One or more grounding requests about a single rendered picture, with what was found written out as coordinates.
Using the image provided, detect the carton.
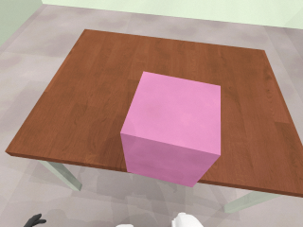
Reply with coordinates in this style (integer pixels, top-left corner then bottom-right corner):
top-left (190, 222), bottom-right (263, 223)
top-left (120, 71), bottom-right (221, 187)

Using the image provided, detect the robot right thigh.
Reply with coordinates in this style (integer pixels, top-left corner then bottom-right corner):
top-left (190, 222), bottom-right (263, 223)
top-left (171, 214), bottom-right (204, 227)

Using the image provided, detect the robot left hand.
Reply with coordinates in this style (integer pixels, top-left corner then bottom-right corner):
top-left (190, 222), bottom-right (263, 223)
top-left (24, 214), bottom-right (46, 227)

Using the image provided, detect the table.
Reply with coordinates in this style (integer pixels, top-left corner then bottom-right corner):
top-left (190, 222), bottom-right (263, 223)
top-left (5, 29), bottom-right (303, 214)

